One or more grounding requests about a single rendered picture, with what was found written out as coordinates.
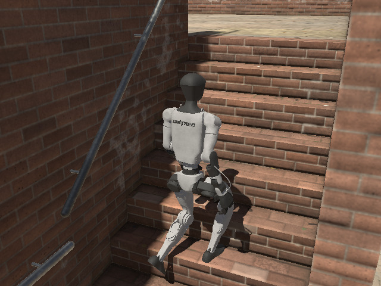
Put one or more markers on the stairs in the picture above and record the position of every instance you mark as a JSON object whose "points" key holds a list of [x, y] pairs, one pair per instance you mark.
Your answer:
{"points": [[276, 101]]}

